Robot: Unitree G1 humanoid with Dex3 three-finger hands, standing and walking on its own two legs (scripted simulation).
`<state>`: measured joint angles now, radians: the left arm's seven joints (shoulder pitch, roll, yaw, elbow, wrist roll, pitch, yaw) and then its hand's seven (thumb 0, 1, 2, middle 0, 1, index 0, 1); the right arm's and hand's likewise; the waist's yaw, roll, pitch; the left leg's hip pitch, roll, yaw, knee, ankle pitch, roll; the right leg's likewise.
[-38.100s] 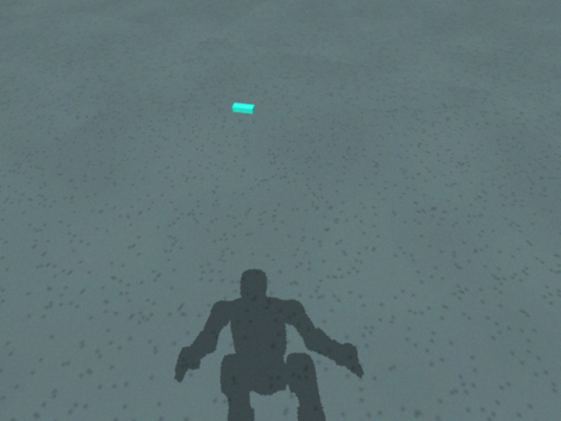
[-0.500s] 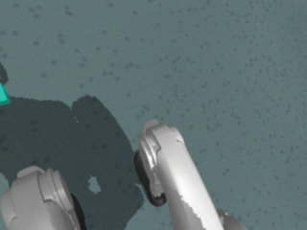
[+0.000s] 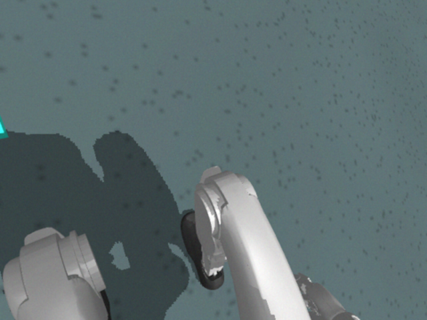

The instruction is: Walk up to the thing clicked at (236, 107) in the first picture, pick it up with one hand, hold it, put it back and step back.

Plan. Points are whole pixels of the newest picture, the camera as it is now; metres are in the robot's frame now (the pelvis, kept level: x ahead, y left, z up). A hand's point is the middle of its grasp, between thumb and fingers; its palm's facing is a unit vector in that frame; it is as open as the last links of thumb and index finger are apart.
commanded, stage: rest palm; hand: left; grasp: from above
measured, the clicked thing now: out of the picture +0.52 +0.30 -0.30
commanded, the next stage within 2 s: close in 1.32 s
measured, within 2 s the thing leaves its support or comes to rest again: neither
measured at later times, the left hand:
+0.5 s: hand out of the picture +0.51 +0.29 -0.25, palm faces -0.46 -0.11 -0.88, open 13.0 cm
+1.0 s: hand out of the picture +0.50 +0.29 -0.27, palm faces -0.47 -0.13 -0.87, open 12.8 cm
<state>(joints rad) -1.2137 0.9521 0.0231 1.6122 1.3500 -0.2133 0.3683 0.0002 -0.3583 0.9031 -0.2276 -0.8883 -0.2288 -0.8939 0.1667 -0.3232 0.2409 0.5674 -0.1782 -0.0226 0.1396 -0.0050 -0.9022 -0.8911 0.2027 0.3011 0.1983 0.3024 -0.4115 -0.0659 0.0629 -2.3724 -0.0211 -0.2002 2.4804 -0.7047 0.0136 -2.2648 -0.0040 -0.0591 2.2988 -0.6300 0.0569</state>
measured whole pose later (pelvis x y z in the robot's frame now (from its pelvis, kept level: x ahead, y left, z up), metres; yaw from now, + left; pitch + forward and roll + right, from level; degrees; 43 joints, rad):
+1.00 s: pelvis +0.00 +0.00 -0.01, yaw -4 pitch +30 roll -17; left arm -1.20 1.09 0.05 1.73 1.34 -0.23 0.52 0.00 -0.28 0.80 -0.29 -0.80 -0.29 -0.81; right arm 0.13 -0.34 0.36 0.57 -0.24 -0.14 0.20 0.00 -0.91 -0.90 0.20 0.30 0.20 0.30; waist -0.45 -0.14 0.18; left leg -2.36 -0.01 -0.26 2.56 -0.75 0.01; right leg -2.25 0.02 -0.11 2.32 -0.63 0.08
